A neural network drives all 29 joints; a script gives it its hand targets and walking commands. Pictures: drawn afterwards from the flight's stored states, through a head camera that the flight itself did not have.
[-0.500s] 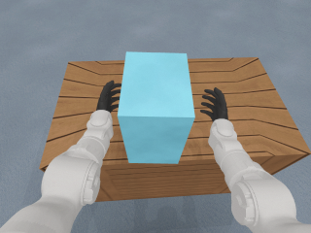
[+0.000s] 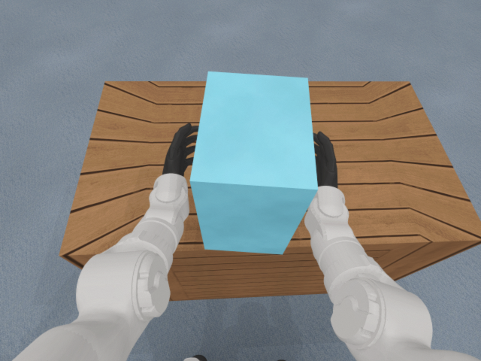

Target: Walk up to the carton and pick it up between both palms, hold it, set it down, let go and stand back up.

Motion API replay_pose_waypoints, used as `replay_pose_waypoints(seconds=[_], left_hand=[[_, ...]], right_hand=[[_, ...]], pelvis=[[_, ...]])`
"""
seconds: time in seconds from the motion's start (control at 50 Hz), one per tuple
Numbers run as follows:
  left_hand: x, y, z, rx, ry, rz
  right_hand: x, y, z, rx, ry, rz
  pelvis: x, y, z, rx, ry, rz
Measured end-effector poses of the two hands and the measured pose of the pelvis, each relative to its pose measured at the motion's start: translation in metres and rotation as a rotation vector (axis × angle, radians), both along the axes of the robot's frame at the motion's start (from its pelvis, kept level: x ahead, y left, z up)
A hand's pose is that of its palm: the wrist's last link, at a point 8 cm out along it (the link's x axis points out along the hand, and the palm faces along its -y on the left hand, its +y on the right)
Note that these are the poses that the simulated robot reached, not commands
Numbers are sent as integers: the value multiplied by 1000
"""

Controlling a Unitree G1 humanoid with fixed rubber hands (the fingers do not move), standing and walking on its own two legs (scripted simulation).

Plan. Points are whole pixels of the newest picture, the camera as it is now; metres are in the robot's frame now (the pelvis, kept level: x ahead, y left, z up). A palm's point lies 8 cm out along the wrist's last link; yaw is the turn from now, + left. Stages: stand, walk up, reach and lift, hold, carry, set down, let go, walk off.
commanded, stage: reach and lift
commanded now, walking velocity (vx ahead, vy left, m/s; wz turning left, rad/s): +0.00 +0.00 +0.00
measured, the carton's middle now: (249, 174) +0.45 -0.01 -0.01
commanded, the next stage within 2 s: none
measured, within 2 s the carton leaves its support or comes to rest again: neither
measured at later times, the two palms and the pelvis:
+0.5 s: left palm (180, 177) +0.43 +0.11 +0.02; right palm (329, 193) +0.39 -0.14 +0.02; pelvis +0.02 -0.01 +0.02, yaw +0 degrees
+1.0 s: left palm (181, 178) +0.43 +0.11 +0.02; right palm (329, 193) +0.39 -0.14 +0.02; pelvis +0.02 -0.01 +0.02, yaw +0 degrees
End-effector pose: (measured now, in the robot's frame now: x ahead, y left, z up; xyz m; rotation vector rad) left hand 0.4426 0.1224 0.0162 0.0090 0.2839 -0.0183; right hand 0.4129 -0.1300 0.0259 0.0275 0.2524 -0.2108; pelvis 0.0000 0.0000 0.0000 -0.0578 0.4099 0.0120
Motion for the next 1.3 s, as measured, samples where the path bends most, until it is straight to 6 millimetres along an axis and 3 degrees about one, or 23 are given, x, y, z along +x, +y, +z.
replay_pose_waypoints(seconds=[0.2,1.3], left_hand=[[-15,-7,-2,-12,-2,16],[-16,-11,-2,3,5,39]], right_hand=[[-23,-8,-4,-59,-11,10],[-21,-9,-5,-70,-19,-7]], pelvis=[[13,-2,13,5,-90,1],[18,-9,23,21,-81,-7]])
